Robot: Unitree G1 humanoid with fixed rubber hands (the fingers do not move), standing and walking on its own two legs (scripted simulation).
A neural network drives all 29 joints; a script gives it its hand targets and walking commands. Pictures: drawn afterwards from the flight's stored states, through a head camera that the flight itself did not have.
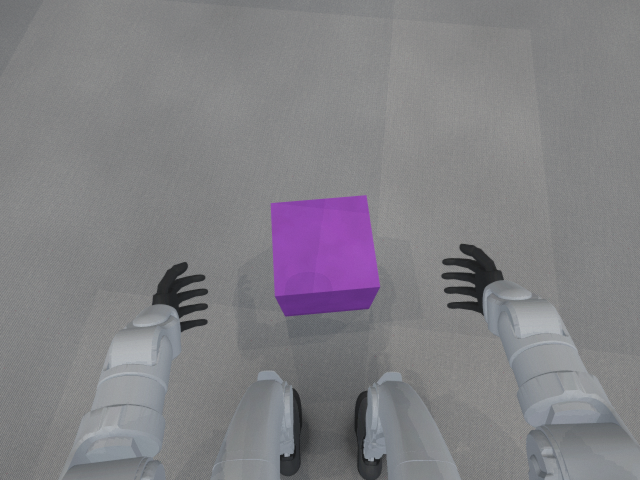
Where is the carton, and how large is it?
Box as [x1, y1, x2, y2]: [271, 195, 379, 316]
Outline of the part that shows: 366,195 271,203 275,297 285,316 362,309 369,307 379,287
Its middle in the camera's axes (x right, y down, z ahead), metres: +0.00 +0.05 +1.05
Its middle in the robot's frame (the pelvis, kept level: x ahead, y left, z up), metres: +0.56 +0.02 -0.56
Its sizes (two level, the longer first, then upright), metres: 0.244 0.241 0.245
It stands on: the floor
